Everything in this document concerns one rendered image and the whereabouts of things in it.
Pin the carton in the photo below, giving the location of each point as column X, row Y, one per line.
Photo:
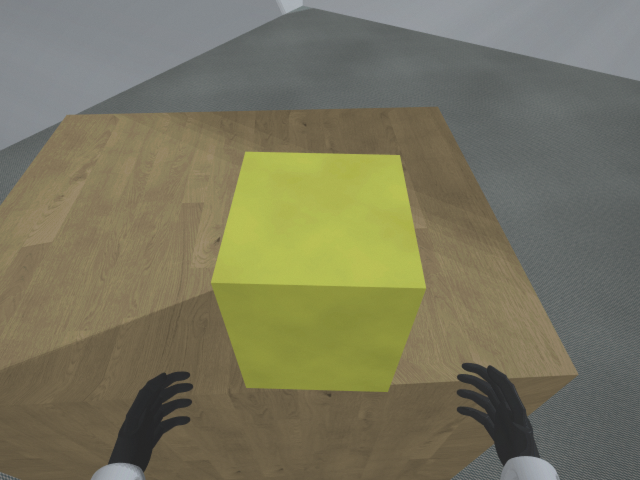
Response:
column 319, row 277

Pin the left robot hand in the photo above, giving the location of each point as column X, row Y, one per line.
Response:
column 142, row 427

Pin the pedestal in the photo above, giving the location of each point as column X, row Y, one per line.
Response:
column 108, row 245

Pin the robot right forearm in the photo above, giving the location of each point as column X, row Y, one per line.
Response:
column 528, row 468

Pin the right robot hand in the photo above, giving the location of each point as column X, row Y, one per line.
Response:
column 506, row 420

